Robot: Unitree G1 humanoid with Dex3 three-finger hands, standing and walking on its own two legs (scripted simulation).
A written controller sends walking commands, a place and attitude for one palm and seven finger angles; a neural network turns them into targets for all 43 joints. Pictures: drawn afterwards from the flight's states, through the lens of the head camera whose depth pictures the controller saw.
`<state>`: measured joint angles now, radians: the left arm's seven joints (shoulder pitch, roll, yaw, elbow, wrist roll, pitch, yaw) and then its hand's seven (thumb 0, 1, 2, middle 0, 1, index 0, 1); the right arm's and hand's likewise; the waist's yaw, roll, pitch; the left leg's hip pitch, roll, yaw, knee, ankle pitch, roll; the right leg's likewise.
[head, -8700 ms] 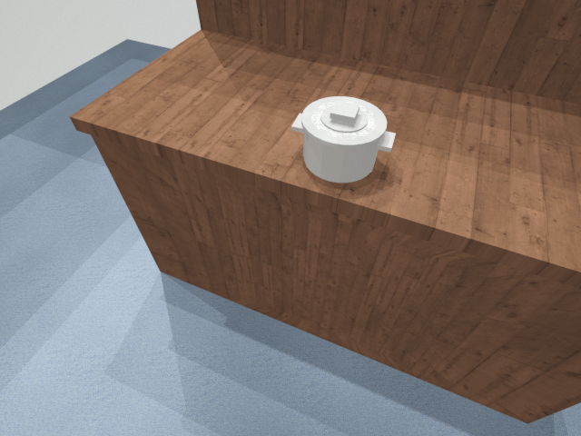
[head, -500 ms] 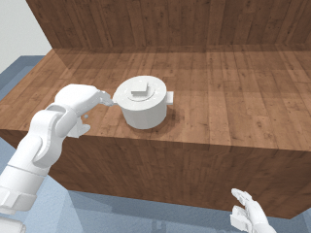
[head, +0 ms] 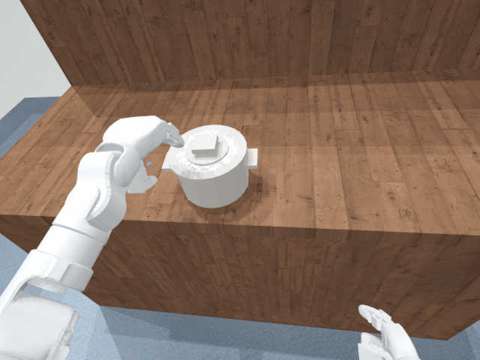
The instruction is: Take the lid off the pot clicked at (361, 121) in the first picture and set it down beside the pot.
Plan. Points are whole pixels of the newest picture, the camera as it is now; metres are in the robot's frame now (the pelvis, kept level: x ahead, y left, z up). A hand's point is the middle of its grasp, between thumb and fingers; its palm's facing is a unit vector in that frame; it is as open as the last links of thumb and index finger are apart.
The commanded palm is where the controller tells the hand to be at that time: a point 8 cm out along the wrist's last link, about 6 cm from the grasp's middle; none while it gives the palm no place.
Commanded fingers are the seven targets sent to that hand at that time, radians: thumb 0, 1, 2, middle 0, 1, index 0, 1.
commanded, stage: move the open hand above the knob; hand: left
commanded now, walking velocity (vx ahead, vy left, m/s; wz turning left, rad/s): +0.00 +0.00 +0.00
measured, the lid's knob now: (205, 143) +0.50 +0.10 +0.10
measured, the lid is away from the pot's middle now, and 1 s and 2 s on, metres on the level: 0.00 0.00 0.00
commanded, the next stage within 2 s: none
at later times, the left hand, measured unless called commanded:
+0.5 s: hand (183, 119) +0.47 +0.12 +0.18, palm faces -0.16 -0.02 -0.99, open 10.1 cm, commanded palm +0.45 +0.12 +0.23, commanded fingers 0.00 -0.32 1.48 -0.84 -0.08 -0.84 -0.08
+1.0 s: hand (200, 136) +0.47 +0.09 +0.14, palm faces -0.26 +0.03 -0.96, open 10.1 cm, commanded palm +0.46 +0.11 +0.23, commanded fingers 0.00 -0.32 1.48 -0.84 -0.08 -0.84 -0.08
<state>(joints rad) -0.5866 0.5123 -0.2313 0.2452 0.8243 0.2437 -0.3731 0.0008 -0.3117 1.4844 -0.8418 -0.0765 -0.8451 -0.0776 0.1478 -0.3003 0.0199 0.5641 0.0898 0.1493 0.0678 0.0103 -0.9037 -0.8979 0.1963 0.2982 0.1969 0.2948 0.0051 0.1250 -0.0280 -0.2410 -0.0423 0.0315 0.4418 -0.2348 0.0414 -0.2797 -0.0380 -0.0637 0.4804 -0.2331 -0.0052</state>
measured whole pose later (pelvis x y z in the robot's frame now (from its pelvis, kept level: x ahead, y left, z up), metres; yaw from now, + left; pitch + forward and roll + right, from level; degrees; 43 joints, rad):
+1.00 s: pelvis +0.02 +0.01 +0.00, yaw -1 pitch +6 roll +0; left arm -0.90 0.38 -0.36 0.58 0.87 0.25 -0.36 0.00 -0.31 1.48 -0.85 -0.08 -0.85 -0.08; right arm 0.24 -0.28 0.00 0.63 0.07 0.11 0.03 0.01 -0.90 -0.90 0.20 0.30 0.20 0.29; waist -0.06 0.10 -0.04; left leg -0.27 -0.05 0.05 0.43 -0.26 0.06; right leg -0.32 -0.04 -0.05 0.48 -0.25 0.01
